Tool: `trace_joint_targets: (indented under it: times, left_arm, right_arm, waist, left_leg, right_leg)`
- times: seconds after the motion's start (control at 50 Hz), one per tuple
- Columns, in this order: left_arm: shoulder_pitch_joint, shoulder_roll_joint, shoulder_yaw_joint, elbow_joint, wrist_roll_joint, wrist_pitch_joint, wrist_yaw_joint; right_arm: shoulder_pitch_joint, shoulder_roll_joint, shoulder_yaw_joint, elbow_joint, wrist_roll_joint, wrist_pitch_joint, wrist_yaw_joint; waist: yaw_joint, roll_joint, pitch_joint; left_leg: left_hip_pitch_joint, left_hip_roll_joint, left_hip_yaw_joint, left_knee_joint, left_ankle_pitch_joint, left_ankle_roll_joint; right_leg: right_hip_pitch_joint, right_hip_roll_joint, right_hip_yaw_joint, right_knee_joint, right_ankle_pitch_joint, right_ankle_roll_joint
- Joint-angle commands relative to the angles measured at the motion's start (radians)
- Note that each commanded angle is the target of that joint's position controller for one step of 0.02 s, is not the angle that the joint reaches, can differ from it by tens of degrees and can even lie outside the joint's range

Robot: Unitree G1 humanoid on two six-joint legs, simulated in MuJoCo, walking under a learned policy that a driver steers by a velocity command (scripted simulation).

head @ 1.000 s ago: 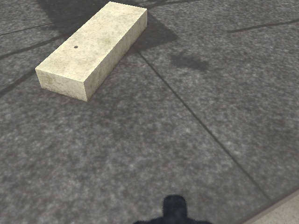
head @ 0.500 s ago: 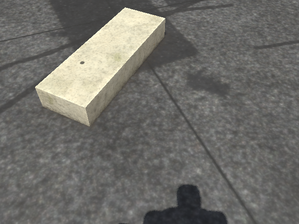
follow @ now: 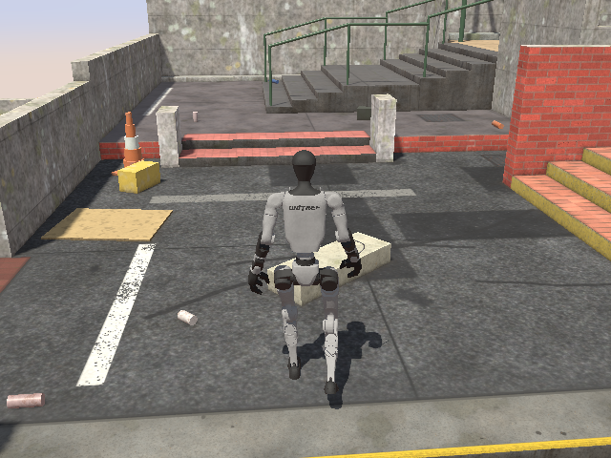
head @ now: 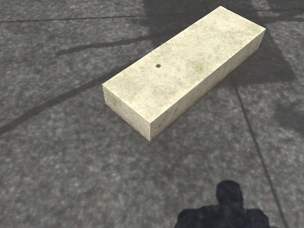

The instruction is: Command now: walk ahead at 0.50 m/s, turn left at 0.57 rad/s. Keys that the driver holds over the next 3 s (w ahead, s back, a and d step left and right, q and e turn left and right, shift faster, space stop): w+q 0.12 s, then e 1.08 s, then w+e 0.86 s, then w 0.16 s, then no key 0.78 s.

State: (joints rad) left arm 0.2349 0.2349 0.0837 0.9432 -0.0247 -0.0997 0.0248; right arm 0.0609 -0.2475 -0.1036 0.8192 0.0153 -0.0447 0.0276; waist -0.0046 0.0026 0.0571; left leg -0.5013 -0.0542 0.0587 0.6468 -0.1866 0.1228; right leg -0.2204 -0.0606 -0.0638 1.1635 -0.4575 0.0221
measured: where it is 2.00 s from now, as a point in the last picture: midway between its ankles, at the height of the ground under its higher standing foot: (198, 223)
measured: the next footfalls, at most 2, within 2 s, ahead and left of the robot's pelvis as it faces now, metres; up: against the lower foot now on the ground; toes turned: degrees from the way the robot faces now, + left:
right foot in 0.40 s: +0.37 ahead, -0.09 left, +0.00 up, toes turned +2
left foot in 0.92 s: +0.34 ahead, +0.12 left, +0.00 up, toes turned -19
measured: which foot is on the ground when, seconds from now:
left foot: down 0.00-0.42, up 0.44-0.90, down 0.92-1.00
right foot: up 0.00-0.38, down 0.40-0.92, up 0.94-1.00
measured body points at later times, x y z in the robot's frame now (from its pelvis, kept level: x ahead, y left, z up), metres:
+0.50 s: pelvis +0.23 -0.03 +0.01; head +0.27 -0.04 +0.46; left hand +0.33 +0.23 -0.11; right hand +0.33 -0.28 -0.12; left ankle +0.12 +0.07 -0.64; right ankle +0.33 -0.09 -0.72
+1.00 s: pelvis +0.26 +0.02 +0.02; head +0.29 +0.04 +0.47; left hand +0.49 +0.25 -0.08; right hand +0.31 -0.29 -0.07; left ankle +0.30 +0.13 -0.72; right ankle +0.29 -0.10 -0.67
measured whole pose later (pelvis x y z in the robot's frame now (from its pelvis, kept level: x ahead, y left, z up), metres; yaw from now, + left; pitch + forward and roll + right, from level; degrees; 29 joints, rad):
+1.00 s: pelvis +0.26 +0.02 +0.02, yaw -16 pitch +2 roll -1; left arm 0.13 0.31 0.10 0.71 -0.02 0.04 0.03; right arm 0.17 -0.27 -0.08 0.78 -0.03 -0.02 -0.05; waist 0.01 -0.05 0.01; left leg -0.29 -0.01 -0.06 0.48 -0.22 0.00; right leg -0.53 0.16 0.16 0.84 -0.40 0.00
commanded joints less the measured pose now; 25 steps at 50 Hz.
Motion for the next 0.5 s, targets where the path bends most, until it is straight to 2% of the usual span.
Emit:
trace_joint_targets:
  times: [0.02,0.04,0.06,0.1,0.14,0.18,0.22,0.24,0.26,0.28,0.32,0.36,0.38,0.4,0.42,0.44,0.46,0.48,0.5]
  left_arm:
    - [-0.075,0.093,0.006,-0.131,-0.011,-0.073,-0.011]
    - [-0.079,0.115,0.019,-0.132,0.015,-0.061,-0.003]
    - [-0.07,0.118,0.025,-0.14,0.019,-0.043,-0.001]
    - [-0.086,0.095,0.023,-0.162,0.028,-0.017,0.003]
    - [-0.144,0.079,0.015,-0.182,0.037,-0.005,0.009]
    - [-0.189,0.057,0.002,-0.184,0.041,-0.002,0.007]
    - [-0.23,0.039,-0.009,-0.182,0.033,-0.005,-0.003]
    - [-0.251,0.044,-0.011,-0.182,0.027,-0.007,-0.009]
    - [-0.145,-0.006,-0.04,-0.156,0.07,0.027,-0.025]
    - [-0.16,0.005,-0.041,-0.151,0.069,0.039,-0.029]
    - [-0.184,0.047,-0.035,-0.161,0.06,0.043,-0.026]
    - [-0.14,0.088,-0.024,-0.151,0.062,0.035,-0.026]
    - [-0.065,0.108,-0.014,-0.127,0.063,0.027,-0.027]
    - [0.02,0.131,-0.004,-0.102,0.063,0.015,-0.026]
    - [0.112,0.195,0.011,-0.092,0.064,0.006,-0.024]
    - [0.087,0.263,0.03,-0.103,0.046,0.017,-0.029]
    - [0.067,0.198,0.019,-0.121,0.008,0.036,-0.039]
    - [0.029,0.16,0.014,-0.138,0.01,0.048,-0.04]
    - [-0.012,0.123,0.004,-0.145,0.018,0.062,-0.036]
  right_arm:
    - [0.19,-0.126,-0.027,-0.018,-0.003,-0.021,-0.014]
    - [0.127,-0.104,-0.019,-0.034,0.0,-0.025,-0.015]
    - [0.104,-0.087,-0.011,-0.044,-0.005,-0.029,-0.017]
    - [0.121,-0.11,-0.014,-0.048,-0.001,-0.036,-0.025]
    - [0.149,-0.14,-0.02,-0.051,-0.004,-0.038,-0.039]
    - [0.172,-0.124,-0.016,-0.041,-0.006,-0.033,-0.049]
    - [0.211,-0.106,-0.01,-0.024,-0.006,-0.029,-0.052]
    - [0.225,-0.104,-0.008,-0.016,-0.006,-0.028,-0.054]
    - [0.302,-0.099,0.001,0.01,-0.021,-0.034,-0.033]
    - [0.311,-0.076,0.004,0.018,-0.027,-0.037,-0.028]
    - [0.283,-0.073,0.011,0.015,-0.043,-0.035,-0.034]
    - [0.246,-0.096,0.007,0.009,-0.051,-0.03,-0.05]
    - [0.227,-0.117,0.001,0.005,-0.043,-0.027,-0.058]
    - [0.226,-0.132,-0.004,0.0,-0.034,-0.024,-0.065]
    - [0.232,-0.133,-0.004,-0.035,-0.035,-0.024,-0.071]
    - [0.386,-0.042,0.012,-0.037,-0.002,-0.016,-0.064]
    - [0.384,-0.07,0.016,-0.012,-0.03,0.0,-0.059]
    - [0.298,-0.082,0.012,-0.016,-0.041,0.012,-0.055]
    - [0.239,-0.077,0.014,-0.028,-0.046,0.019,-0.052]
  waist:
    - [-0.049,0.007,-0.213]
    - [-0.01,-0.016,-0.182]
    - [0.02,-0.014,-0.165]
    - [0.04,-0.01,-0.139]
    - [0.029,0.005,-0.11]
    - [0.007,0.032,-0.104]
    - [-0.028,0.065,-0.118]
    - [-0.042,0.076,-0.123]
    - [-0.026,0.094,-0.138]
    - [-0.047,0.098,-0.121]
    - [-0.041,0.086,-0.087]
    - [-0.015,0.084,-0.077]
    - [0.02,0.071,-0.087]
    - [0.056,0.03,-0.121]
    - [0.071,-0.052,-0.205]
    - [-0.016,-0.287,-0.322]
    - [-0.01,-0.173,-0.371]
    - [0.006,-0.078,-0.265]
    - [-0.003,-0.02,-0.186]
  left_leg:
    - [0.634,0.292,-0.549,-0.353,0.119,0.212]
    - [0.491,0.263,-0.468,-0.359,0.201,0.187]
    - [0.394,0.24,-0.433,-0.375,0.229,0.18]
    - [0.298,0.218,-0.403,-0.399,0.257,0.178]
    - [0.259,0.203,-0.339,-0.408,0.372,0.168]
    - [0.242,0.16,-0.234,-0.377,0.552,0.122]
    - [0.249,0.134,-0.171,-0.357,0.606,0.071]
    - [0.261,0.139,-0.166,-0.351,0.586,0.058]
    - [0.332,0.129,-0.14,-0.351,0.656,0.035]
    - [0.345,0.143,-0.138,-0.348,0.668,0.023]
    - [0.394,0.18,-0.146,-0.326,0.662,0.022]
    - [0.451,0.213,-0.158,-0.248,0.721,0.015]
    - [0.482,0.203,-0.15,-0.16,0.751,0.0]
    - [0.479,0.162,-0.12,-0.015,0.696,-0.024]
    - [0.362,0.08,-0.066,0.226,0.41,-0.051]
    - [0.094,-0.094,-0.018,0.546,-0.356,-0.103]
    - [0.021,-0.046,-0.103,0.61,-0.43,-0.102]
    - [-0.02,-0.011,-0.124,0.652,-0.376,-0.111]
    - [-0.039,0.021,-0.13,0.607,-0.325,-0.116]
  right_leg:
    - [-0.591,-0.015,0.146,0.216,0.095,-0.037]
    - [-0.51,-0.046,0.141,0.136,0.131,-0.028]
    - [-0.443,-0.065,0.145,0.094,0.143,-0.02]
    - [-0.412,-0.067,0.131,-0.008,0.153,0.001]
    - [-0.43,-0.056,0.108,-0.135,0.24,0.023]
    - [-0.387,-0.037,0.083,-0.307,0.372,0.024]
    - [-0.317,-0.008,0.062,-0.452,0.527,0.005]
    - [-0.292,0.004,0.059,-0.495,0.591,-0.003]
    - [-0.254,0.013,0.007,-0.49,0.534,-0.012]
    - [-0.245,0.007,0.011,-0.498,0.531,-0.022]
    - [-0.246,0.013,0.028,-0.534,0.461,-0.042]
    - [-0.214,0.04,0.035,-0.583,0.352,-0.071]
    - [-0.157,0.064,0.029,-0.659,0.352,-0.087]
    - [-0.051,0.055,0.055,-0.732,0.547,-0.108]
    - [0.115,-0.083,0.239,-0.679,1.018,-0.153]
    - [0.34,-0.316,0.528,-0.668,1.469,-0.375]
    - [0.34,-0.313,0.614,-0.73,1.299,-0.403]
    - [0.246,-0.259,0.534,-0.752,1.083,-0.379]
    - [0.15,-0.203,0.477,-0.795,0.891,-0.335]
